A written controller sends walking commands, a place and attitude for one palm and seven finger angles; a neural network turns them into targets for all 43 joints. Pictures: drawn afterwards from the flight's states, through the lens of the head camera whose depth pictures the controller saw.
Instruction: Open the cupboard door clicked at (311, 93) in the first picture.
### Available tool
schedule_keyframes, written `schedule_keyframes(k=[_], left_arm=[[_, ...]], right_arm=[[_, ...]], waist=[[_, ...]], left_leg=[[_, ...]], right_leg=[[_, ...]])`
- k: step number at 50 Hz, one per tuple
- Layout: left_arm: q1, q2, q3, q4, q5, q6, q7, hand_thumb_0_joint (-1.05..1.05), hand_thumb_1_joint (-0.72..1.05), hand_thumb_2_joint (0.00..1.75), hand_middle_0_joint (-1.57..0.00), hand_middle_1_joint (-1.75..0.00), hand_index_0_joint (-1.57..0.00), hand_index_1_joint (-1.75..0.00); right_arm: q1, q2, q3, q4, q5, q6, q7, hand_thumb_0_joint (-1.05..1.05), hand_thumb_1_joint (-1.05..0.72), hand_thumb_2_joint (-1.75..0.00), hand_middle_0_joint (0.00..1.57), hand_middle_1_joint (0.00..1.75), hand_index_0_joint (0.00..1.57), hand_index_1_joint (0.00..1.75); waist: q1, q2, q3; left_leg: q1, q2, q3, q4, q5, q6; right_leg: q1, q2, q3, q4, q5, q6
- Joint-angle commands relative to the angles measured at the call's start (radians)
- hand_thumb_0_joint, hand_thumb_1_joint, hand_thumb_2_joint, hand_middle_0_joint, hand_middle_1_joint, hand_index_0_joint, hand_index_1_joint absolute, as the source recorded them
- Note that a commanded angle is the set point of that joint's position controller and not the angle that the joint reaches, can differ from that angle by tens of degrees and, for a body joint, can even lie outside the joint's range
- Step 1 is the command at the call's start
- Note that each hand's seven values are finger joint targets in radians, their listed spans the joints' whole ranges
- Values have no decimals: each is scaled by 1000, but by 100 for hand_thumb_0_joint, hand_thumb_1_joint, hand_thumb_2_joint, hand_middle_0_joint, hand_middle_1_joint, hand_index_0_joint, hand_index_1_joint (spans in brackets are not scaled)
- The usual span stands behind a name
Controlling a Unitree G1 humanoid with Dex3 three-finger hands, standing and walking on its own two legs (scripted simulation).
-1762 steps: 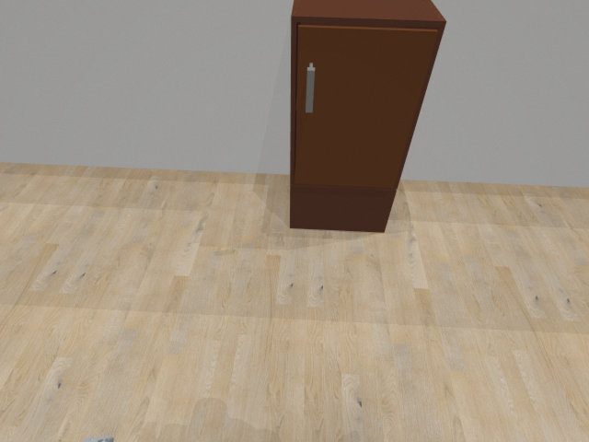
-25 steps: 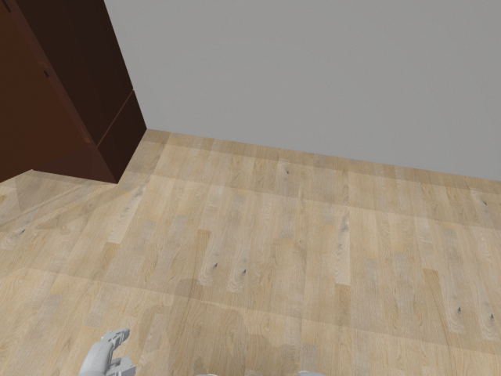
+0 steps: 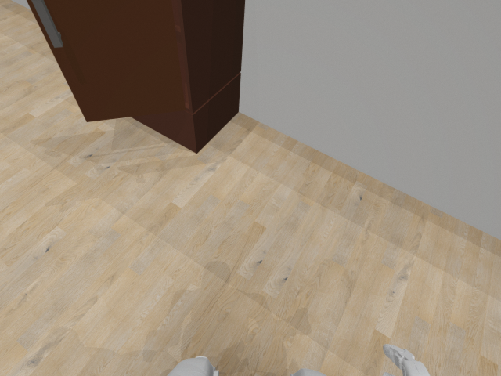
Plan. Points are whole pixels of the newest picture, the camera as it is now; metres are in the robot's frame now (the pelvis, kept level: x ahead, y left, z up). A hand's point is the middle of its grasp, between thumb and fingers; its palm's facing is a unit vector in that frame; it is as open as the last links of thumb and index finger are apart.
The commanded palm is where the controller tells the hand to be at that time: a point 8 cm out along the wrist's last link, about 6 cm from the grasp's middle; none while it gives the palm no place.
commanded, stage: turn to face it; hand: left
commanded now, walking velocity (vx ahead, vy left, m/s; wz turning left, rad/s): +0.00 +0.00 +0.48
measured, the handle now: (48, 19) +0.98 +0.66 -0.03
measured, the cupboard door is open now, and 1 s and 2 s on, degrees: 47 47 47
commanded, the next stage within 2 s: take the last steps up to it in 0.46 s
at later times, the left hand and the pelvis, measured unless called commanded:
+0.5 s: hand out of the picture +0.08 +0.16 -0.14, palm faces +0.21 -0.94 -0.26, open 7.3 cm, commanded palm none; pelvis +0.03 -0.05 +0.01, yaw +13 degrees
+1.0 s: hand out of the picture -0.03 +0.21 -0.16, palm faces +0.43 -0.88 -0.20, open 7.4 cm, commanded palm none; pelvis +0.07 +0.03 +0.02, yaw +21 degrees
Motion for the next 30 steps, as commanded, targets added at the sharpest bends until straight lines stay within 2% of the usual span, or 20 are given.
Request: schedule_keyframes(k=[1, 2, 4, 9, 14, 16, 17, 18, 19, 20, 21, 22, 23, 24, 25, 26, 28, 30], left_arm=[[-95, 76, 23, -114, 4, -32, -8, 0, 90, 90, -20, -30, -20, -30], [-64, 75, 24, -99, 7, -28, -13, 0, 90, 90, -20, -30, -20, -30], [-37, 73, 24, -87, 9, -27, -18, 0, 90, 90, -20, -30, -20, -30], [-80, 59, 18, -104, 8, -31, -17, 0, 90, 90, -20, -30, -20, -30], [-110, 43, 7, -120, 1, -39, -12, 0, 90, 90, -20, -30, -20, -30], [-70, 37, 6, -110, -4, -45, -9, 0, 90, 90, -20, -30, -20, -30], [-42, 41, 7, -98, -6, -50, -6, 0, 90, 90, -20, -30, -20, -30], [3, 55, 12, -88, -6, -59, -3, 0, 90, 90, -20, -30, -20, -30], [36, 95, 19, -74, -2, -69, 5, 0, 90, 90, -20, -30, -20, -30], [50, 166, 33, -69, 12, -76, 10, 0, 90, 90, -20, -30, -20, -30], [36, 190, 26, -82, 13, -72, 7, 0, 90, 90, -20, -30, -20, -30], [2, 138, 20, -85, 7, -77, 13, 0, 90, 90, -20, -30, -20, -30], [-29, 113, 16, -87, 4, -75, 16, 0, 90, 90, -20, -30, -20, -30], [-50, 81, 7, -87, 2, -78, 14, 0, 90, 90, -20, -30, -20, -30], [-42, 70, 4, -82, 1, -83, 12, 0, 90, 90, -20, -30, -20, -30], [-27, 66, 4, -75, 2, -86, 13, 0, 90, 90, -20, -30, -20, -30], [26, 68, 7, -49, 6, -89, 14, 0, 90, 90, -20, -30, -20, -30], [87, 79, 15, -20, 7, -95, 11, 0, 90, 90, -20, -30, -20, -30]], right_arm=[[101, -199, -38, -46, -7, -6, -36, 0, -90, -90, 20, 30, 20, 30], [74, -188, -32, -52, -5, -9, -35, 0, -90, -90, 20, 30, 20, 30], [65, -175, -28, -52, -3, -14, -32, 0, -90, -90, 20, 30, 20, 30], [116, -169, -29, -31, -5, -14, -31, 0, -90, -90, 20, 30, 20, 30], [135, -163, -35, -19, -11, -6, -31, 0, -90, -90, 20, 30, 20, 30], [126, -161, -37, -19, -10, -4, -34, 0, -90, -90, 20, 30, 20, 30], [117, -155, -37, -17, -5, -3, -35, 0, -90, -90, 20, 30, 20, 30], [103, -142, -35, -19, 1, -3, -33, 0, -90, -90, 20, 30, 20, 30], [107, -103, -29, -20, 9, -5, -29, 0, -90, -90, 20, 30, 20, 30], [115, -43, -19, -34, 16, -7, -24, 0, -90, -90, 20, 30, 20, 30], [99, -66, -25, -46, 9, 2, -20, 0, -90, -90, 20, 30, 20, 30], [84, -66, -30, -24, -2, 18, -23, 0, -90, -90, 20, 30, 20, 30], [98, -68, -32, -8, 0, 25, -22, 0, -90, -90, 20, 30, 20, 30], [100, -66, -28, 13, 1, 25, -18, 0, -90, -90, 20, 30, 20, 30], [101, -52, -24, 22, 3, 25, -16, 0, -90, -90, 20, 30, 20, 30], [97, -43, -18, 28, 5, 23, -16, 0, -90, -90, 20, 30, 20, 30], [68, -23, -11, 35, 8, 20, -17, 0, -90, -90, 20, 30, 20, 30], [39, -9, 0, 37, 6, 12, -14, 0, -90, -90, 20, 30, 20, 30]], waist=[[-52, 198, -150], [-31, 202, -143], [-17, 201, -154], [-34, 184, -159], [-46, 220, -173], [-27, 229, -193], [-12, 222, -201], [12, 190, -208], [26, 92, -218], [24, -158, -201], [32, -154, -165], [11, -160, -121], [-10, -172, -106], [-20, -146, -83], [-23, -125, -92], [-19, -118, -108], [6, -108, -132], [34, -96, -141]], left_leg=[[180, 289, -374, -355, 341, 118], [161, 259, -335, -366, 301, 100], [141, 226, -303, -382, 244, 86], [186, 227, -353, -378, 280, 108], [176, 214, -396, -332, 362, 112], [158, 204, -407, -290, 440, 105], [128, 185, -403, -260, 443, 87], [83, 159, -385, -219, 414, 57], [-34, 104, -339, -135, 264, 6], [-187, -45, -153, 45, -70, -73], [-161, -55, -125, 261, -291, -82], [-196, -26, -153, 400, -255, -85], [-203, -5, -144, 466, -209, -92], [-206, 12, -132, 499, -152, -101], [-204, 15, -118, 498, -123, -109], [-198, 19, -103, 464, -119, -115], [-172, 15, -73, 348, -137, -121], [-169, 12, -47, 247, -141, -121]], right_leg=[[-207, 4, 114, 186, 104, 9], [-191, 9, 108, 165, 142, 10], [-160, 23, 98, 125, 184, 12], [-162, 52, 92, -4, 178, 17], [-45, 100, 73, -209, 123, 1], [49, 126, 66, -331, 159, -9], [125, 133, 61, -426, 231, -13], [222, 123, 66, -561, 330, -17], [363, 19, 167, -671, 390, -44], [415, -221, 398, -722, 493, -144], [262, -347, 432, -745, 529, -238], [214, -286, 411, -744, 600, -243], [213, -245, 344, -721, 666, -232], [222, -195, 253, -694, 764, -223], [244, -171, 195, -675, 842, -211], [275, -165, 166, -662, 898, -208], [344, -161, 145, -638, 989, -203], [409, -180, 156, -642, 975, -199]])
